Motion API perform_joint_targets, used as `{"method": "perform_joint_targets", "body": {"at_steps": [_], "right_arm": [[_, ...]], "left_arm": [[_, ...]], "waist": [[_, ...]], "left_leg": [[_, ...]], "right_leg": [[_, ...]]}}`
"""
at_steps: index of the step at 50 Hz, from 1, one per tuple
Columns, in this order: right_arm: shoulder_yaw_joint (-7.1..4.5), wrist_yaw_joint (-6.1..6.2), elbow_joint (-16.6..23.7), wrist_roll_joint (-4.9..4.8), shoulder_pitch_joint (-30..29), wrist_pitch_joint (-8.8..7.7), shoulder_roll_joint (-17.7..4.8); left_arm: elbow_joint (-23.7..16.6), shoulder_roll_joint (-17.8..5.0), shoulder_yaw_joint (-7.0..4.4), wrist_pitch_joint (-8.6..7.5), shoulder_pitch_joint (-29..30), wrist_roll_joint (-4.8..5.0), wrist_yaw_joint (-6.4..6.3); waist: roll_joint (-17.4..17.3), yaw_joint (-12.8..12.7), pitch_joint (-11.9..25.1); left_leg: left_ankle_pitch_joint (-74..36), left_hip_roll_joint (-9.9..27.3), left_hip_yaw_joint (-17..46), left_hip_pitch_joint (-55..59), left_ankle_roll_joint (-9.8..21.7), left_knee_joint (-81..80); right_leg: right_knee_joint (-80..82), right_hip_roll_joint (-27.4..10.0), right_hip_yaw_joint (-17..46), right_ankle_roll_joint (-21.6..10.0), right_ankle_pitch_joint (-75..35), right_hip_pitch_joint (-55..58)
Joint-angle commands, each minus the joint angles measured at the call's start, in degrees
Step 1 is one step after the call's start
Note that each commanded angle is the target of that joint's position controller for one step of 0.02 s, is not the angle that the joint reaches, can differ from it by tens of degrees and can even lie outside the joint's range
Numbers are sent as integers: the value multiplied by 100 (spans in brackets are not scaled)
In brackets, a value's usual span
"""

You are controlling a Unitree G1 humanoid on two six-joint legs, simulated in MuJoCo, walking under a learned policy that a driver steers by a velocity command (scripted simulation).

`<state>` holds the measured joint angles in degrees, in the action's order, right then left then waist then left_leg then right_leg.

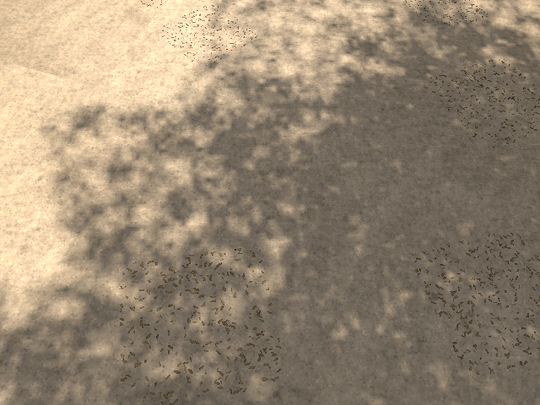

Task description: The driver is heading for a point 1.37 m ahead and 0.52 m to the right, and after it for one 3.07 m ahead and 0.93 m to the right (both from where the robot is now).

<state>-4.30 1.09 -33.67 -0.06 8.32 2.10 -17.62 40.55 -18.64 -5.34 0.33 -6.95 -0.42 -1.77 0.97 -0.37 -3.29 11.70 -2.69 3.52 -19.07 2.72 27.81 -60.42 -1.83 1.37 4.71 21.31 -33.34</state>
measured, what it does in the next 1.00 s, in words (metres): walks ahead, turning right: right foot, then left foot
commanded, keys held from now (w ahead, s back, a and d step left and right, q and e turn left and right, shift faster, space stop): shift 0.26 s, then w+shift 0.10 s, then w+e+shift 0.64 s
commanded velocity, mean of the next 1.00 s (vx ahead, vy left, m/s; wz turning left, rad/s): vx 0.51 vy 0.00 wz -0.31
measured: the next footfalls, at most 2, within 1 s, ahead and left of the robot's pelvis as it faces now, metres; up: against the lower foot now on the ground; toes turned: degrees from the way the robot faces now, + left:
right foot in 0.20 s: +0.08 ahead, -0.14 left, +0.00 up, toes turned +4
left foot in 0.54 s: +0.09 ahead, +0.12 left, +0.00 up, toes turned +0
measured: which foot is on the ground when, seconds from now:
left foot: down 0.00-0.28, up 0.30-0.52, down 0.54-0.96, up 0.98-1.00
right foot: up 0.00-0.18, down 0.20-0.52, up 0.54-0.94, down 0.96-1.00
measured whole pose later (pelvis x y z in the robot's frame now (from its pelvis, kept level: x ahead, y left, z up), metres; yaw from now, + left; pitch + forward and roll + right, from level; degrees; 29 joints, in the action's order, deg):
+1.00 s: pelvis +0.35 -0.08 -0.05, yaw -23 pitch +2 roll +0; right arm -1.7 0.6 -51.1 2.2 28.8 -2.8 -14.2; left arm 35.8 -17.2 -2.7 -0.1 -3.7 -1.1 3.5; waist 0.7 1.8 -2.4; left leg 20.9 6.5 -10.9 4.8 -1.7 55.7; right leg -45.5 5.9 -8.9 -12.2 15.1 -33.3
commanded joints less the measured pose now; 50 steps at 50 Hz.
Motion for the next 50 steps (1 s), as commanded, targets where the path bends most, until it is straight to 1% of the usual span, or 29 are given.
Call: {"method": "perform_joint_targets", "body": {"at_steps": [1,6,9,10,11,12,13,14,15,16,17,18,20,24,25,26,27,28,29,30,33,39,42,44,46,47,48,49,50], "right_arm": [[-213,69,344,19,-225,-91,-853],[-114,-23,182,52,-219,-69,-744],[27,-45,75,-12,-308,-86,-451],[91,-44,14,52,-69,-128,-253],[97,-60,-20,148,326,-182,-194],[77,-40,-3,130,255,-188,-249],[36,-19,-72,131,169,-170,-409],[51,-24,-138,126,60,-145,-315],[4,-47,-170,60,-6,-114,-392],[-36,-81,-102,-11,-98,-138,-438],[-44,-122,-53,-118,-240,-212,-433],[-60,-151,-10,-181,-373,-301,-439],[-16,-208,2,-146,-405,-547,-217],[-40,-301,-366,-107,268,-865,-50],[15,-291,-691,303,1038,-639,-53],[-84,-201,-846,349,1750,-589,-315],[-173,-93,-851,388,2534,-594,-920],[-270,-22,-640,453,2069,-562,-1436],[-229,-9,-583,409,1654,-564,-1152],[-109,-30,-553,328,1335,-610,-809],[23,-21,-638,225,1215,-702,-519],[91,-81,-1135,262,1860,-827,-336],[94,-12,-1358,258,2039,-826,-418],[80,38,-1428,243,2020,-803,-617],[-27,103,-1423,252,1920,-655,-1040],[-96,98,-1319,259,1693,-574,-1238],[-104,54,-1203,255,1468,-562,-1228],[14,-53,-1062,257,1289,-625,-574],[119,-139,-275,120,1291,-772,-399]], "left_arm": [[-314,-234,14,-28,-89,12,1],[-415,-310,26,-32,-11,51,63],[-372,-124,70,-116,-300,8,130],[-417,-274,64,-152,-342,-100,126],[-514,-746,-15,-162,-276,-166,91],[-419,-437,78,-174,-68,-174,108],[-522,-149,163,-198,225,-135,134],[-434,-112,150,-197,-45,-88,127],[-344,-564,13,-169,-514,25,115],[-248,-853,-72,-159,-801,68,82],[-238,-940,-95,-165,-935,76,35],[-217,-891,-93,-207,-1069,87,6],[-248,-679,-30,-270,-1104,182,10],[-477,-648,-29,-203,-483,316,64],[-360,-756,-160,-104,-348,-136,206],[-482,-486,-137,-123,-112,-134,232],[-824,174,57,-191,379,-105,252],[-1122,297,141,-219,350,-35,269],[-1105,87,117,-193,478,-68,310],[-935,-85,59,-186,286,-103,387],[-612,-254,-11,-54,-147,-171,644],[-933,-78,155,22,884,-154,785],[-1127,39,292,6,1454,-158,862],[-1105,88,343,11,1321,-124,795],[-830,-202,230,-12,204,-95,672],[-515,-473,89,-43,-932,-56,591],[-97,-824,-112,-80,-2134,-91,468],[2,-1253,-310,-4,-1885,55,330],[-290,-1845,-366,68,-1469,-132,362]], "waist": [[-800,38,1138],[-1006,182,835],[-854,-114,735],[-521,-29,805],[559,354,853],[1211,447,885],[981,430,745],[883,222,994],[944,-40,754],[1128,-117,348],[1235,-182,-47],[1189,-267,-269],[827,-218,-234],[684,350,141],[288,624,341],[-128,982,514],[-1539,1390,701],[-1408,1010,509],[-759,816,153],[-525,577,11],[-811,339,-7],[-601,435,-622],[-499,493,-855],[-592,257,-552],[-930,-461,254],[-1038,-997,858],[-796,-1521,1386],[630,-1066,1251],[1250,-536,2027]], "left_leg": [[-2151,1332,1057,758,1050,-566],[-1237,1385,1468,389,1064,-492],[-832,1095,1461,127,713,-196],[-260,801,1345,-95,369,17],[797,193,770,-330,-2,639],[1182,140,366,116,-275,632],[826,283,323,455,-359,446],[959,82,67,518,-346,494],[1554,-171,-281,73,-308,995],[1691,-130,-536,-451,-293,1481],[1680,92,-454,-828,-202,1951],[1866,284,-277,-1311,-103,2336],[1809,464,-139,-1585,30,2120],[514,10,-678,666,-110,-186],[-5,-264,-1047,1767,-182,-715],[208,213,-610,3282,-177,-484],[2359,1881,1397,3744,-78,-1342],[3582,3023,3313,3126,532,-1924],[3788,3004,3315,2745,716,-1976],[3221,2602,2503,2548,525,-1877],[1603,1871,671,2133,174,-2080],[-90,1690,-953,2081,83,-2308],[-1535,1648,-1596,2200,-11,-2362],[-5089,1632,-2011,2335,-107,-1691],[-7614,1880,-2021,2604,-79,-17],[-7819,2006,-1899,2234,53,1338],[-6510,1873,-1806,1120,12,3126],[-25,711,-1651,-749,-137,5292],[1442,-13,-571,-2878,-389,6878]], "right_leg": [[705,-28,80,31,-301,414],[1665,24,42,-107,-127,1032],[3408,86,-78,-325,-1233,2059],[3656,-312,373,-458,-2092,2574],[3662,-1116,1134,-882,-3220,2730],[3933,-1459,1600,-1519,-2609,1974],[3975,-1193,1381,-1437,-1978,1762],[4035,-804,1096,-1153,-185,1958],[4350,-772,1250,-1162,1731,2012],[4763,-1213,1856,-1371,2917,1925],[5074,-1612,2437,-1602,3204,1734],[5237,-1809,2723,-1742,2990,1864],[5215,-1697,2706,-1764,2243,2186],[4671,-720,1534,-1555,811,1324],[4047,-188,1042,-1410,932,901],[3081,169,782,-1154,942,-449],[1071,596,360,-993,1167,-1454],[159,470,450,-1003,728,-2323],[-379,34,667,-990,132,-2549],[-491,-29,691,-925,-313,-2444],[-893,-158,268,-704,-950,-1928],[-267,-212,-257,-836,-1601,-2137],[808,-148,-943,-1132,-1516,-1592],[1385,306,-1456,-1461,-1249,-489],[1440,757,-1493,-1713,-681,803],[1451,944,-1329,-1870,-280,2056],[2073,966,-771,-2036,-252,3852],[2629,65,866,-2097,454,4918],[3959,-1231,4447,-3188,1239,6091]]}}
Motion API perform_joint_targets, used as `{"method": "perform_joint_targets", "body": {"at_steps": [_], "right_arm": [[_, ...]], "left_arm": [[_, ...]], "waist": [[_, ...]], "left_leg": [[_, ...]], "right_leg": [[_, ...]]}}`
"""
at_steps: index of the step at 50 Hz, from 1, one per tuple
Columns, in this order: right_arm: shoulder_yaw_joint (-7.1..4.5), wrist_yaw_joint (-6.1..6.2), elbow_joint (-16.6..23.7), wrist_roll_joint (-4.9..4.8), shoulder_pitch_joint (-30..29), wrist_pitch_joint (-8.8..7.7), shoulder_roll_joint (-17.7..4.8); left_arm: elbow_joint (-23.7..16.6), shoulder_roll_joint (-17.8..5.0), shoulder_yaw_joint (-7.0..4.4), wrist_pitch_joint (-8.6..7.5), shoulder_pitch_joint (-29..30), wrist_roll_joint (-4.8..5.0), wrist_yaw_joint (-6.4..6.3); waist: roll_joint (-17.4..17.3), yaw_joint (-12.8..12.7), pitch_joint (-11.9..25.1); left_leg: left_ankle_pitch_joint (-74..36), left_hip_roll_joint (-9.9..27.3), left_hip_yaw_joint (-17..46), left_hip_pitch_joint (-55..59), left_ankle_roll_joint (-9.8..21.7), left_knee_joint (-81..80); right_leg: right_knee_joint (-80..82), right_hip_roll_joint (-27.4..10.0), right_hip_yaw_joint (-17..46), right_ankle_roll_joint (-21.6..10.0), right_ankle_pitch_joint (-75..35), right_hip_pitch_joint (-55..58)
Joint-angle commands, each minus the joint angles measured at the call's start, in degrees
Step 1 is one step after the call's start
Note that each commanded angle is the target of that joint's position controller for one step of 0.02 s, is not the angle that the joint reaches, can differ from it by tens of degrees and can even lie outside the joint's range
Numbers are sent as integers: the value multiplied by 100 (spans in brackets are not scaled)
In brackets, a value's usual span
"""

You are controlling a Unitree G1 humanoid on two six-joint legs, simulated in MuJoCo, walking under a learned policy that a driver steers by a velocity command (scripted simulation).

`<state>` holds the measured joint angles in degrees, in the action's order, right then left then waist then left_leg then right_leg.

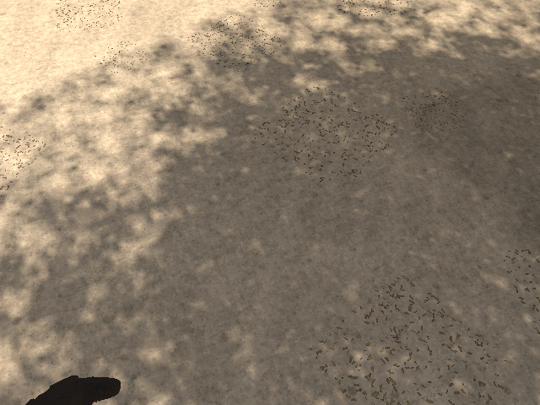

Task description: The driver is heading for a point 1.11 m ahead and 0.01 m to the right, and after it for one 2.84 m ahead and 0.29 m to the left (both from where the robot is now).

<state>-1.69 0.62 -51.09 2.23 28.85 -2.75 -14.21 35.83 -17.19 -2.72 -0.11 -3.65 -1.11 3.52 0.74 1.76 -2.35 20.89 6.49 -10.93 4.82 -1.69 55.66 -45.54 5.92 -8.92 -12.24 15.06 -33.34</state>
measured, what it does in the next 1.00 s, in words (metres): walks ahead: left foot, then right foot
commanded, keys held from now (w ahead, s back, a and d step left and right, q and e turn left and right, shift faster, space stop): w+e+shift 0.24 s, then w+shift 0.34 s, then w+q+shift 0.42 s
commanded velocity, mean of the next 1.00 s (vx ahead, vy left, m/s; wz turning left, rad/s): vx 0.99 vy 0.00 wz -0.22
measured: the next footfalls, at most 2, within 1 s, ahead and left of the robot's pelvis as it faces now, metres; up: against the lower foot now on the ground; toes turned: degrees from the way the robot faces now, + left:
left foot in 0.40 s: +0.60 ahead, +0.04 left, +0.00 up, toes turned -21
right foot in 0.84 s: +0.90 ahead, -0.32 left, +0.00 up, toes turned -16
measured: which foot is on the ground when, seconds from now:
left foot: up 0.00-0.38, down 0.40-0.84, up 0.86-1.00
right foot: down 0.00-0.42, up 0.44-0.82, down 0.84-1.00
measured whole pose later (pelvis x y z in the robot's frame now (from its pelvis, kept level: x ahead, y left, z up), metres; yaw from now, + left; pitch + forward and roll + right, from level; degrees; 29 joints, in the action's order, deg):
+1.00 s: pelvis +0.89 -0.20 +0.05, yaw -9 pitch +2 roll -1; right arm -3.7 -1.7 -48.1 0.6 18.5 -2.1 -18.5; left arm 45.6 -16.0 -1.6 -5.3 -13.8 -2.6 -0.1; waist -2.3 1.0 -0.7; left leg 15.4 2.7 0.5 -28.0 5.4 72.1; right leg -27.7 -1.3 -7.1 -0.9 14.2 -14.1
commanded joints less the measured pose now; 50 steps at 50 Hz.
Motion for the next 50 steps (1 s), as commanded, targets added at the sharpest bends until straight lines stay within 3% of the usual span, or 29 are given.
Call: {"method": "perform_joint_targets", "body": {"at_steps": [1,2,3,5,7,10,14,17,19,20,21,22,23,24,25,28,32,34,37,39,41,42,43,44,45,46,47,48,50], "right_arm": [[-167,-104,1590,-36,-1561,-426,-1066],[-114,-99,1597,-77,-1528,-491,-930],[-65,-72,1573,0,-1534,-469,-847],[-15,-76,1434,217,-1198,-224,-763],[10,-107,1525,265,-1385,-23,-692],[120,-180,2045,141,-2696,-1,-553],[189,-253,2132,16,-3224,-73,-492],[120,-208,2045,35,-3055,-121,-658],[-123,-71,1684,-50,-1739,-140,-1162],[-238,48,1370,-84,-549,-131,-1349],[-366,176,1148,45,582,-140,-1703],[-457,76,1113,145,59,-152,-2075],[-417,-54,1275,81,-681,-126,-1459],[-332,-95,1251,28,-981,-151,-1035],[-281,-115,1087,66,-975,-168,-794],[-159,-118,555,18,-599,-309,-530],[-167,-148,311,-157,-415,-425,-731],[-209,-155,310,-199,-404,-454,-819],[-310,-168,208,-284,-182,-465,-1254],[-320,-156,97,-260,-1,-430,-1389],[-364,-109,44,-195,-59,-338,-1574],[-291,-113,162,-173,-146,-340,-1230],[-77,-99,391,-358,512,-339,-148],[-153,-90,559,-397,83,-277,-639],[-218,-91,624,-320,-563,-215,-821],[-202,-146,623,-260,-800,-174,-755],[-208,-209,578,-213,-880,-103,-659],[-200,-263,599,-138,-735,1,-530],[-160,-336,773,-81,-1102,188,-295]], "left_arm": [[179,-1681,-612,133,-2040,-40,-235],[412,-1453,-550,74,-2015,-17,-303],[513,-1212,-481,-30,-1884,-17,-335],[440,-969,-356,-199,-1407,3,-397],[470,-839,-281,-334,-1457,95,-349],[515,-884,-293,-422,-1684,82,-313],[744,-974,-337,-462,-2162,181,-292],[934,-1074,-324,-504,-2239,176,-374],[989,-1434,-376,-495,-2077,12,-396],[962,-1386,-364,-491,-1710,-69,-376],[845,-716,-197,-550,-1633,-145,-388],[613,-85,-20,-574,-2600,230,-298],[781,-538,6,-523,-2203,43,-367],[745,-656,-24,-485,-1635,-7,-319],[645,-623,2,-467,-1246,-58,-269],[392,-255,131,-338,-931,-151,-108],[-210,-286,280,-354,226,-265,-20],[-375,-158,404,-438,755,-193,83],[-361,-225,400,-453,930,-92,60],[-259,-485,282,-471,652,-148,-80],[262,-812,82,-510,-1084,-185,-260],[441,-1221,-88,-530,-2060,-291,-398],[474,-1595,-210,-537,-2346,-509,-440],[400,-1434,-216,-465,-2137,-313,-419],[458,-972,-134,-482,-1588,-243,-414],[507,-638,-79,-517,-1330,-215,-388],[592,-474,-48,-538,-1251,-214,-384],[693,-394,-24,-580,-1312,-157,-394],[925,-146,20,-689,-1449,-23,-350]], "waist": [[23,-1114,1704],[-195,-771,815],[-607,-431,339],[-602,70,12],[-450,145,-171],[-239,-191,-614],[97,-619,-224],[110,-546,144],[357,188,952],[316,923,1350],[-405,1233,1939],[-2719,212,2519],[-1257,245,1662],[-413,222,1022],[105,176,564],[-314,-131,53],[-390,-260,-556],[-267,-158,-651],[-316,-111,-462],[-386,-234,35],[-535,-1089,1058],[-221,-1451,1646],[1265,-904,2610],[1142,-984,2650],[657,-805,1417],[348,-680,830],[270,-524,508],[560,-310,419],[492,-166,90]], "left_leg": [[-184,-554,1615,-5693,137,3917],[-337,-334,1590,-5583,157,3385],[-344,-75,1590,-5164,131,2721],[-85,124,1582,-4407,-30,2160],[124,220,1416,-4233,-196,1516],[-1178,110,1094,-4092,-321,-93],[-2875,-324,925,-3409,-51,-1756],[-2730,-659,863,-2670,249,-2472],[-1597,-906,906,-1422,447,-2382],[-1306,-664,928,-181,531,-2452],[642,374,2131,1096,642,-2236],[1614,1775,6011,1908,1419,-3772],[2288,1490,6070,1264,1492,-4088],[1827,1335,5045,490,1501,-4030],[1102,1100,4391,-200,1427,-4115],[307,657,3276,-1043,1232,-4430],[-677,372,2517,-1591,1376,-5204],[-1627,55,2022,-2181,1262,-5465],[-3243,251,1974,-1892,1240,-5565],[-5220,249,1852,-973,1084,-4551],[-5509,41,1754,-1293,898,-2072],[-3936,-289,1647,-2400,858,-305],[635,-800,1492,-4061,789,1857],[357,-786,1622,-4570,885,2524],[-317,-437,1575,-4949,890,2391],[-607,-244,1525,-4881,849,2103],[-671,-122,1523,-4674,803,1943],[-645,-42,1509,-4480,728,1868],[-666,140,1449,-4671,663,1745]], "right_leg": [[2994,-2019,5581,-1311,1846,5813],[3170,-1955,5174,-1118,1282,4798],[3202,-1700,4583,-915,599,3821],[3231,-1161,3648,-805,-45,2475],[3409,-860,3282,-821,-176,1704],[3757,-530,3046,-624,-758,1070],[3580,-627,2926,-219,-2898,1995],[3043,-838,2799,58,-4735,3041],[1398,-1013,2763,273,-6165,3521],[-31,-815,2536,344,-5686,2914],[-2233,-444,2170,379,-3189,1805],[-3776,488,1785,686,884,71],[-3839,-74,1808,548,470,-606],[-3623,-334,1774,565,37,-625],[-3325,-483,1697,552,-26,-563],[-2755,-693,1839,600,146,-599],[-1194,-1095,1200,888,-589,-1099],[255,-1024,875,992,-1512,-56],[950,-752,638,954,-2034,1070],[1257,-471,607,848,-1524,1542],[1367,-385,697,775,-787,3547],[1323,-1404,1633,713,483,4850],[1879,-3282,4376,308,2329,6201],[2923,-3322,5654,202,2960,5662],[2990,-2940,4522,318,2537,4778],[2997,-2719,3621,373,1437,4058],[3139,-2428,2882,517,617,3527],[3216,-2397,2447,523,223,3160],[3472,-2301,1726,621,-353,2873]]}}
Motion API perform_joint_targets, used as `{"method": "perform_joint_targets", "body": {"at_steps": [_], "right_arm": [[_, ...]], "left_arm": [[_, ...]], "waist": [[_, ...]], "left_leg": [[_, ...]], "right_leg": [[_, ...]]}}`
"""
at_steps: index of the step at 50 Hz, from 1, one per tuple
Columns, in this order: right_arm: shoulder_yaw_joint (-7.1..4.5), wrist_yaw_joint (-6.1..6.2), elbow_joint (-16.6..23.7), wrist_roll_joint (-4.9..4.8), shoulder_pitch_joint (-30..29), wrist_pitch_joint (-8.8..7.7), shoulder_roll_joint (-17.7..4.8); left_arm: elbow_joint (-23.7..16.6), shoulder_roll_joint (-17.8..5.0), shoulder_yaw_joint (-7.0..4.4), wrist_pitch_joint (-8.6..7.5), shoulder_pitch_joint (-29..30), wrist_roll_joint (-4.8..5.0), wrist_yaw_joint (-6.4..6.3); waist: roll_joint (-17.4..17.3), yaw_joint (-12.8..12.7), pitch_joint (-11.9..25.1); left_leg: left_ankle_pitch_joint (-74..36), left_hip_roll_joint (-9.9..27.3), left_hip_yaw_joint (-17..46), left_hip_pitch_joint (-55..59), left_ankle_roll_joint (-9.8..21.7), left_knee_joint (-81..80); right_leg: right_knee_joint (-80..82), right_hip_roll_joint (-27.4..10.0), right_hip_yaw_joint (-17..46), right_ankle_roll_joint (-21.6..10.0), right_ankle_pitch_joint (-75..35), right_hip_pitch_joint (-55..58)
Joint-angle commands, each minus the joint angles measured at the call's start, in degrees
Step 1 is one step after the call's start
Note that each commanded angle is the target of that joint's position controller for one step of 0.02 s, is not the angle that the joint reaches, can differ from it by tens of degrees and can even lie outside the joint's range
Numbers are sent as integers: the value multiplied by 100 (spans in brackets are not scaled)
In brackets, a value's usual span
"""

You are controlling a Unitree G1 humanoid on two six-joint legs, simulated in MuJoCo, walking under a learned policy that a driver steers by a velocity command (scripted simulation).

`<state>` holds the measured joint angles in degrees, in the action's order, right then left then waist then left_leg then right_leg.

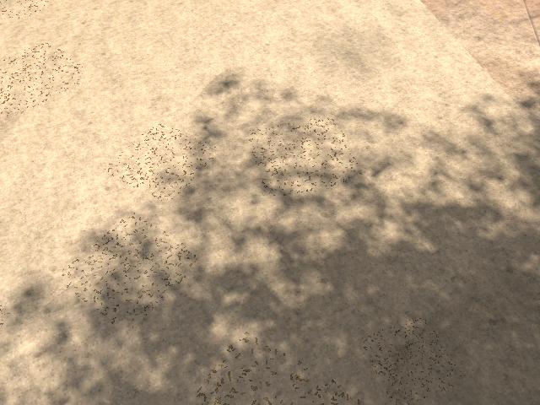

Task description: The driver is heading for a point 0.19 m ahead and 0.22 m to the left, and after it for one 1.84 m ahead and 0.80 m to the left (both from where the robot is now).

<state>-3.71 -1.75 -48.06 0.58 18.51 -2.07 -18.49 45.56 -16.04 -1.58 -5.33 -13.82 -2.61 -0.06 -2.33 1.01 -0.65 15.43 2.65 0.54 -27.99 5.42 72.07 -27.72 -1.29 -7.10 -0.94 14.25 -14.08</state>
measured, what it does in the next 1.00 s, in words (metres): walks ahead, turning left: left foot, then right foot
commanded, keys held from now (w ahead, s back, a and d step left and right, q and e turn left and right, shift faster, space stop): w+q+shift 0.10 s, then q+shift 0.60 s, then shift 0.30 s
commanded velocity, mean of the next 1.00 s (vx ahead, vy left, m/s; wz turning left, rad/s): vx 0.33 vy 0.00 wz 0.81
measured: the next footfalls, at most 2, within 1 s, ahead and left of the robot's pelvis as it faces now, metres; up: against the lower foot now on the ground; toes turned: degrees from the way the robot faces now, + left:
left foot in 0.26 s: +0.45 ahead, +0.09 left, +0.00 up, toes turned +16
right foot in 0.68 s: +0.68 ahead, +0.02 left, +0.00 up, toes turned +51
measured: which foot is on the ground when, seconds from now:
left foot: up 0.00-0.24, down 0.26-0.68, up 0.70-1.00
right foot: down 0.00-0.26, up 0.28-0.66, down 0.68-1.00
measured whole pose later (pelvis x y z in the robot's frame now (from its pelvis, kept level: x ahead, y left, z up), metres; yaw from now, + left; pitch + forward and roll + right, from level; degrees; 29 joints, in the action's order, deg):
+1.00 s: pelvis +0.50 +0.00 +0.00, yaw +50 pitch +0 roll +0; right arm -2.7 1.2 -36.6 -0.5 10.1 3.2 -16.8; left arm 38.4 -14.2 -2.6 1.4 -9.0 -0.4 -1.6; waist -0.7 -1.9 -3.7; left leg 25.4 -0.6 3.4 -22.6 -3.0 49.1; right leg -26.1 0.8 1.5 -0.7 5.4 -21.1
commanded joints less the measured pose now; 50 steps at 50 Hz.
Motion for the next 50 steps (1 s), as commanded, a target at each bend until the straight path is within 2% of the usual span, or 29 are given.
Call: {"method": "perform_joint_targets", "body": {"at_steps": [1,4,7,9,11,12,13,14,15,16,17,18,20,22,24,26,28,32,33,34,35,36,37,38,39,41,43,47,50], "right_arm": [[62,-137,593,101,-298,176,189],[154,-266,1014,116,-1090,187,214],[237,-393,1210,127,-1670,121,176],[216,-406,1023,183,-1250,62,61],[57,-298,615,211,178,43,-292],[-337,-204,680,-296,840,60,-1018],[-423,-9,636,-428,869,130,-1269],[-347,50,960,-45,145,78,-1753],[-418,-4,1337,205,118,59,-1679],[-419,-57,1540,89,-349,5,-1494],[-338,-46,1601,-113,-729,-65,-1109],[-265,-21,1652,-222,-962,-91,-931],[-287,47,1713,-126,-1148,-72,-894],[-312,173,1603,-181,-1030,3,-868],[-370,367,1569,-220,-1004,200,-972],[-397,494,1624,-280,-1079,398,-964],[-333,498,1623,-292,-1002,468,-747],[-300,497,1735,-189,-1034,450,-572],[-300,475,1838,-200,-1249,443,-558],[-203,425,1828,-177,-932,444,-218],[-113,422,1727,-99,-365,453,97],[-225,328,1905,-194,137,417,-463],[-357,329,1677,-190,-14,438,-989],[-409,354,1585,-185,-362,509,-1143],[-373,398,1528,-159,-448,587,-981],[-239,390,1613,-139,-541,577,-626],[-129,385,1620,-148,-568,507,-354],[-30,338,1565,-95,-694,452,-253],[-44,260,1418,-107,-584,453,-335]], "left_arm": [[32,-237,-94,-203,-469,170,23],[144,-214,-90,-297,-340,149,26],[185,-455,-120,-319,-302,185,-47],[174,-861,-202,-308,-497,251,-121],[50,-1243,-308,-146,-388,313,-172],[-267,-1817,-474,-79,65,520,-222],[-260,-1129,-343,-71,178,512,-169],[-595,-389,-88,-195,-891,132,-102],[-848,-851,-107,-289,-975,285,-62],[-989,-1126,-170,-305,-440,395,-81],[-1043,-1087,-203,-235,-177,347,-145],[-943,-1057,-219,-133,-218,281,-188],[-976,-1066,-286,64,-182,214,-229],[-1118,-704,-199,117,155,113,-244],[-1234,-455,-121,130,535,144,-225],[-1247,-466,-120,158,814,219,-186],[-1336,-420,-112,234,1164,218,-157],[-1329,-743,-291,168,1212,255,-131],[-1258,-794,-352,97,969,271,-122],[-1211,-864,-377,78,835,227,-132],[-1369,-952,-371,160,797,152,-178],[-1291,-1110,-413,212,635,-27,-164],[-1475,-790,-392,240,993,43,-173],[-1516,-475,-301,308,1095,73,-190],[-1565,-453,-258,390,1153,105,-203],[-1481,-629,-273,467,1183,111,-233],[-1360,-602,-280,518,990,101,-226],[-1216,-731,-356,577,840,204,-180],[-1061,-813,-380,623,635,281,-164]], "waist": [[708,-49,-201],[746,85,-547],[278,122,-841],[342,292,-457],[559,953,415],[926,1434,913],[-350,1365,719],[-1595,175,1352],[-844,438,3151],[192,312,2377],[791,5,1587],[1063,-240,966],[879,-449,460],[784,-396,462],[545,-337,776],[184,-227,1023],[-183,-31,983],[-788,-92,738],[-733,-290,694],[-105,-164,922],[834,99,1095],[2103,471,1495],[1575,291,1071],[993,101,764],[646,99,684],[622,75,392],[840,-8,573],[1243,-172,769],[1406,-235,709]], "left_leg": [[-267,577,237,-1594,-72,54],[-1251,532,-95,-1612,-57,-786],[-2167,100,-873,-621,91,-2657],[-2371,-516,-1307,345,171,-3233],[-2044,-932,-1153,2019,409,-3337],[-2369,-699,-501,3272,506,-3408],[-3345,-224,142,4152,808,-4286],[-6637,954,2430,5197,1529,-3698],[-4654,1710,4040,5890,2499,-4473],[-3328,1458,4008,4928,2289,-5060],[-2503,1108,3625,4022,1984,-5254],[-2635,926,3317,2987,1794,-5373],[-3521,548,2686,1576,1601,-5468],[-4249,132,2175,1009,1394,-5297],[-4235,-220,1961,998,1117,-5054],[-3586,-450,1935,1045,705,-4825],[-3076,-571,2050,960,410,-4635],[-1715,-454,2956,1244,226,-4176],[-1108,-568,2984,1091,122,-3831],[812,-894,2575,621,-109,-2851],[2619,-1539,1658,-313,-358,-1398],[2526,-1244,1353,-774,-611,-544],[1950,-810,1107,-880,-867,1],[1435,-696,973,-888,-967,259],[1185,-664,832,-704,-1021,492],[911,-621,525,-470,-1021,371],[924,-606,302,-296,-1018,-353],[1144,-384,183,377,-905,-1948],[833,-378,32,908,-709,-3104]], "right_leg": [[1819,-1554,1190,-463,-569,917],[2052,-1160,-18,-321,-1768,597],[2029,-869,-861,-162,-3562,397],[1042,-895,-948,-35,-5663,797],[-1071,-1144,-786,27,-6646,721],[-2250,-977,-431,208,-6243,243],[-4569,33,-506,575,-1119,-859],[-6636,552,420,708,2229,-2383],[-7262,584,1716,651,2066,-2660],[-6644,401,1742,508,1721,-2826],[-6027,139,1693,456,1476,-2934],[-5673,3,1644,524,1355,-2694],[-4915,-140,1607,667,1244,-2082],[-3828,-53,1489,781,953,-1771],[-2751,272,1401,866,273,-1513],[-1918,519,1398,858,-551,-1236],[-1227,677,1399,789,-986,-992],[-124,583,1826,643,-1064,-604],[461,422,1809,520,-1522,-162],[692,-364,2186,147,-2069,753],[388,-1521,3261,-396,-3501,1637],[851,-2502,4938,-1324,-2726,1539],[920,-2097,4653,-1413,-1673,1168],[850,-1596,3723,-1160,-952,754],[882,-1265,3277,-967,-664,399],[1040,-958,2638,-977,-970,-222],[1048,-771,2236,-1010,-1154,10],[1097,-972,2218,-1181,-681,263],[1078,-1111,2328,-1185,-348,228]]}}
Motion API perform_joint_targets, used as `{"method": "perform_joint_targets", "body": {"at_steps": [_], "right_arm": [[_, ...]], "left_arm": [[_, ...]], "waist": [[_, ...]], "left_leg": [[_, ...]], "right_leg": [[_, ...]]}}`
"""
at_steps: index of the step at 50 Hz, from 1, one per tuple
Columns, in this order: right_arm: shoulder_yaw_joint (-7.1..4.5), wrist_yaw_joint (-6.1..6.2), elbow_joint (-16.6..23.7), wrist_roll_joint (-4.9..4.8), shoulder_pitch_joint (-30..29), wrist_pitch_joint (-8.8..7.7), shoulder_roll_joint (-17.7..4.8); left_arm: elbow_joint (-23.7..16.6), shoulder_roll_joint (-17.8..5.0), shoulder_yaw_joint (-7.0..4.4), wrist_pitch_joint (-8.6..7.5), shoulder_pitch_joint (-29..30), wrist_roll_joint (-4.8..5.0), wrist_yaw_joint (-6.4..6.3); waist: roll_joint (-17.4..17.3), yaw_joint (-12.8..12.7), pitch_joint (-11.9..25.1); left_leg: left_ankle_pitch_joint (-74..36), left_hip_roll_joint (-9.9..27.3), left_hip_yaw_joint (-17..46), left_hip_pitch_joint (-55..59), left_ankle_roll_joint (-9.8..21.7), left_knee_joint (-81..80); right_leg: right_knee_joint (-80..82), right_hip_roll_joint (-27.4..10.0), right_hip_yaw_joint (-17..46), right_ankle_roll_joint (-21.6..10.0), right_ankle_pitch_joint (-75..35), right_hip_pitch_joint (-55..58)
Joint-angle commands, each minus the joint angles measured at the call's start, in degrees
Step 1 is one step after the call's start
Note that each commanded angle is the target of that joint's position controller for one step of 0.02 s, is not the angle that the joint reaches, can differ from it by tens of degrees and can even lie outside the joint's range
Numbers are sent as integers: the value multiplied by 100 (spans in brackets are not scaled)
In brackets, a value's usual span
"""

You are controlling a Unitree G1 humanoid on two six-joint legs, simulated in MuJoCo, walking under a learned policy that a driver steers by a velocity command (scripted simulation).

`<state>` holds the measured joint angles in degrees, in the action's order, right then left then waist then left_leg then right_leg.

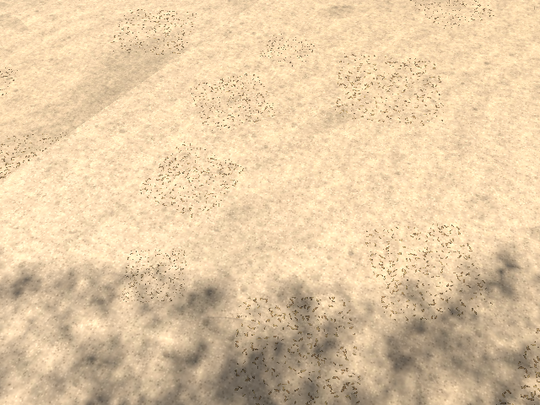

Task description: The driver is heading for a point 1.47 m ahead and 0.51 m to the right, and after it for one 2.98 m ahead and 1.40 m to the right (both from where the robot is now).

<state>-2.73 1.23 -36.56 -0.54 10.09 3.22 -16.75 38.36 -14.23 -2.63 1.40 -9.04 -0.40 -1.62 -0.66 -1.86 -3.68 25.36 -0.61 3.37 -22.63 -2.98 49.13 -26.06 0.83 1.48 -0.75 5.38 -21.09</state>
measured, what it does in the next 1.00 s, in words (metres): steps on the spot: left foot, then right foot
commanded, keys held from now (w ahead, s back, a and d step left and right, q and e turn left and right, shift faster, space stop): shift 1.00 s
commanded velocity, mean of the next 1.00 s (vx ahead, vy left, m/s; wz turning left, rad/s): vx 0.01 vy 0.00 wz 0.07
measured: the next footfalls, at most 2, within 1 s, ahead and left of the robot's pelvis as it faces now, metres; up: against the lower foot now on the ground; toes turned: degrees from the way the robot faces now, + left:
left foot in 0.06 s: +0.03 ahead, +0.12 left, +0.00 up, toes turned -1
right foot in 0.32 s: +0.05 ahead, -0.13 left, +0.00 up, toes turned +3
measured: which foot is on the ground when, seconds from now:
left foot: up 0.00-0.04, down 0.06-1.00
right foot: down 0.00-0.08, up 0.10-0.30, down 0.32-1.00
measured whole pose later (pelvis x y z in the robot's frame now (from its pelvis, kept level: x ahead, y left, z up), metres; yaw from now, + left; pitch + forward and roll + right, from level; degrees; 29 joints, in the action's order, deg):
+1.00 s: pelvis +0.00 +0.00 +0.00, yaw +2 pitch -2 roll +0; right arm -2.3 2.1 -54.6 0.2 13.1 0.1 -11.7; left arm 56.1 -12.4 -1.9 0.0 -12.1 -0.2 -2.5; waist 0.1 -0.4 -2.3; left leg 16.5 -1.3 2.6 -11.7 0.4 29.9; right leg -29.3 -0.8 1.9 1.6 15.1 -12.5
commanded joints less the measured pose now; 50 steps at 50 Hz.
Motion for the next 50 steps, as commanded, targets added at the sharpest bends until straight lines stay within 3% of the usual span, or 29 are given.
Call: {"method": "perform_joint_targets", "body": {"at_steps": [1,3,4,5,6,7,9,11,13,15,17,18,19,22,36,50], "right_arm": [[-145,-71,167,9,430,-77,-475],[-138,-115,61,85,606,-89,-468],[-167,-102,112,176,679,-96,-743],[-202,-141,58,313,387,-134,-908],[-122,-129,237,396,35,-232,-652],[-52,-102,181,401,-146,-323,-443],[-40,-70,106,215,-289,-429,-404],[17,-69,14,186,-243,-436,-276],[21,-85,-65,142,-132,-399,-256],[12,-82,-169,65,-8,-368,-276],[9,-119,-275,168,416,-453,-267],[-21,-128,-304,145,452,-473,-331],[-8,-117,-338,135,147,-470,-348],[-3,-56,-336,130,-34,-384,-192],[-79,50,-954,101,167,-354,-132],[-68,113,-1666,68,383,-370,-70]], "left_arm": [[-292,-997,-268,-29,126,107,-12],[-97,-897,-234,-33,-225,178,-12],[-107,-588,-147,-87,-311,62,31],[-394,-459,-121,-180,129,-3,38],[-366,-797,-214,-204,433,-21,14],[-261,-743,-230,-201,333,-2,32],[-26,-671,-234,-141,22,-63,12],[43,-507,-177,-123,-84,-17,27],[53,-416,-119,-130,-27,31,45],[128,-422,-84,-145,-105,16,57],[123,-883,-154,-125,-157,-42,13],[258,-1000,-219,-105,-180,17,21],[268,-726,-168,-103,-213,-1,45],[374,-597,-116,-138,-66,-38,16],[977,-495,-63,-214,-196,-4,-69],[1643,-396,-34,-186,-375,21,-116]], "waist": [[1200,148,982],[955,236,860],[-29,170,953],[-1464,149,656],[-1008,305,398],[-845,176,414],[-773,129,411],[-752,83,506],[-707,140,609],[-526,75,677],[39,314,771],[349,338,709],[123,96,625],[218,137,447],[39,145,313],[64,147,192]], "left_leg": [[-522,-97,-338,699,257,-1442],[-1201,-60,-217,1579,640,-2542],[-1319,879,921,2084,951,-2914],[-1193,1801,2012,972,1593,-3256],[-1063,1703,1916,669,1679,-3437],[-1175,1510,1637,636,1539,-3370],[-1888,1221,1250,821,1359,-3128],[-3161,1074,992,924,1365,-2843],[-3735,1013,945,1228,1376,-2560],[-3588,872,919,1264,1191,-2401],[-2518,555,831,880,838,-2410],[-2199,348,563,880,704,-2539],[-1860,305,461,905,625,-2447],[-1678,244,355,798,594,-2435],[-1430,159,215,871,478,-2450],[-1556,123,111,929,447,-2538]], "right_leg": [[843,-1289,1414,-1115,667,795],[580,-1044,1109,-648,939,114],[-414,-618,508,-190,1451,-517],[-620,-97,-83,116,2096,-732],[-1268,-286,206,246,2078,-459],[-1459,-270,243,281,1834,-344],[-1671,-334,244,434,1560,-263],[-1662,-340,167,531,1638,7],[-1063,-330,72,557,1593,189],[62,-321,47,514,290,778],[-75,-654,336,354,-1214,1477],[-291,-486,191,212,-613,1258],[-134,-427,199,194,-263,1154],[1,-411,205,223,-130,1052],[62,-327,154,162,347,877],[149,-236,89,125,351,897]]}}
